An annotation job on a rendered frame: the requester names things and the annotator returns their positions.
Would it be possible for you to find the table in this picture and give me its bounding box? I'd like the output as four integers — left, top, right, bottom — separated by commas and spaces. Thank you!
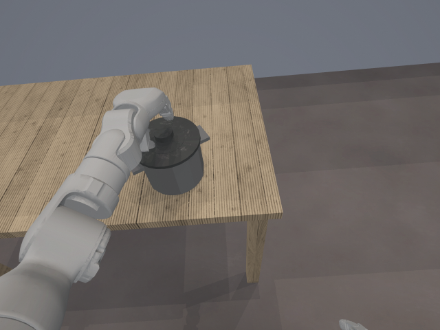
0, 65, 283, 283

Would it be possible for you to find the lid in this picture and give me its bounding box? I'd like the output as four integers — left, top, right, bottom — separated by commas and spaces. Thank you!
140, 116, 201, 169

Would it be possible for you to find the pot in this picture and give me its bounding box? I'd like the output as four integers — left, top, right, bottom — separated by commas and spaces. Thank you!
132, 125, 210, 195

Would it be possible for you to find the robot left upper arm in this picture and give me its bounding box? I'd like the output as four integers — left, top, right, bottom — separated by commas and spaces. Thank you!
0, 204, 111, 330

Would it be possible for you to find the knob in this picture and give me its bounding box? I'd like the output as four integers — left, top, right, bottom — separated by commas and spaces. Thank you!
153, 125, 174, 143

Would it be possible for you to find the robot left forearm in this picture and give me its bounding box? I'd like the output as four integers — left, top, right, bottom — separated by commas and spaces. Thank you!
19, 101, 150, 262

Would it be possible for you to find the robot left hand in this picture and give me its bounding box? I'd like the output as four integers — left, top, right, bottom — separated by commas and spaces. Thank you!
113, 87, 174, 152

